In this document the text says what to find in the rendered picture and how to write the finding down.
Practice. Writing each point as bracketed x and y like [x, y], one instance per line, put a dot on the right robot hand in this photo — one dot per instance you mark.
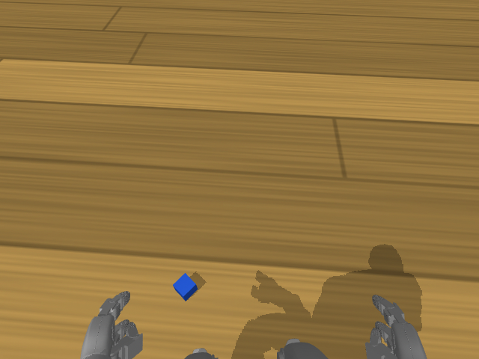
[402, 339]

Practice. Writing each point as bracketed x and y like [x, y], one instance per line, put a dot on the left robot hand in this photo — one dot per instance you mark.
[103, 337]

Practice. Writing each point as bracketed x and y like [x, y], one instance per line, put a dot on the cube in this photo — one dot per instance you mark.
[185, 286]

